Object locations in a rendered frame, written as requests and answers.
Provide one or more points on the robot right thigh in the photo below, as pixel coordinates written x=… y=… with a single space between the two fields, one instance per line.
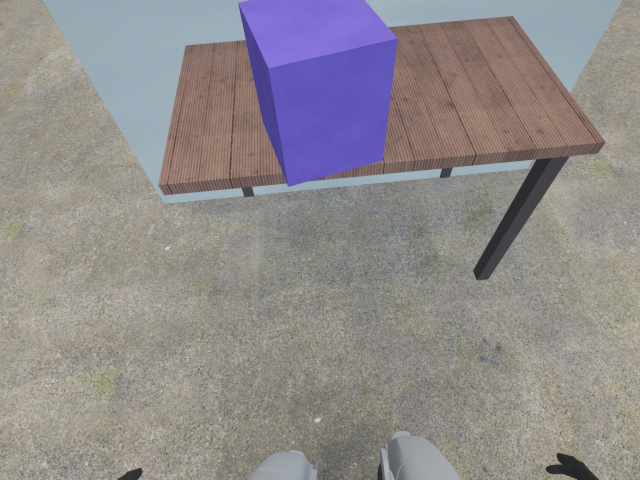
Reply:
x=414 y=458

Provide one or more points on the robot left thigh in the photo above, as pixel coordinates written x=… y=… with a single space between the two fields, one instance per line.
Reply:
x=284 y=466

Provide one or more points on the right robot hand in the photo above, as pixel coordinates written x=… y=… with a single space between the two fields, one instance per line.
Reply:
x=571 y=467

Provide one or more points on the robot thigh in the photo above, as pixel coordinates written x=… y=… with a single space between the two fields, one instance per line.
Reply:
x=284 y=466
x=414 y=458

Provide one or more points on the table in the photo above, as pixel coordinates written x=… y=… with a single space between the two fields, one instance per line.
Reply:
x=464 y=93

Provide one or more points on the carton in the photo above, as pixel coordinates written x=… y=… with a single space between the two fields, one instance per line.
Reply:
x=323 y=72

